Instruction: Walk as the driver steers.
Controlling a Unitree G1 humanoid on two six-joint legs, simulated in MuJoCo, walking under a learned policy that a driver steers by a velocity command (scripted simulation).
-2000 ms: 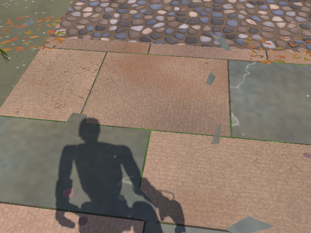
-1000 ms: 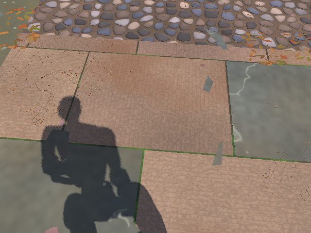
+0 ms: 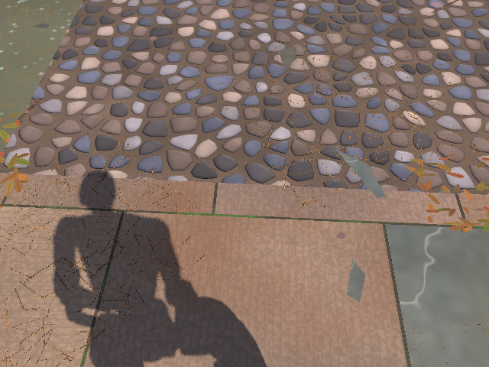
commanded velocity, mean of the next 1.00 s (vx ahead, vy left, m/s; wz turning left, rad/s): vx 0.50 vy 0.00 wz -0.53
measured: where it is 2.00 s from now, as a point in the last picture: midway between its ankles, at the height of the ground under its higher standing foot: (392, 226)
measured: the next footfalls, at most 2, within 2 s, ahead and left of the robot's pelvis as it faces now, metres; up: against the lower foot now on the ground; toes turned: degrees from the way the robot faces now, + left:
right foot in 0.16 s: +0.25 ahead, -0.10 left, +0.00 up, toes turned -10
left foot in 0.70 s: +0.61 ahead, -0.02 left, +0.00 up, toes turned -25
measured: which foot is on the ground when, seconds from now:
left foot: down 0.00-0.18, up 0.20-0.68, down 0.70-1.00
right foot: up 0.00-0.14, down 0.16-0.70, up 0.72-1.00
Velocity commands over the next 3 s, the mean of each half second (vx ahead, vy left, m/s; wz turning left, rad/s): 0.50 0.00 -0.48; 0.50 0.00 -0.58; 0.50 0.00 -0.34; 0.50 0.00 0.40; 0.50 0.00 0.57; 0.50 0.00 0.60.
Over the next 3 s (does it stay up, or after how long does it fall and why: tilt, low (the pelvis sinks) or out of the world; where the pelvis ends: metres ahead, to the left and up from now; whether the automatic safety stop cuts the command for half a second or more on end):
stays up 1.44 -0.57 -0.01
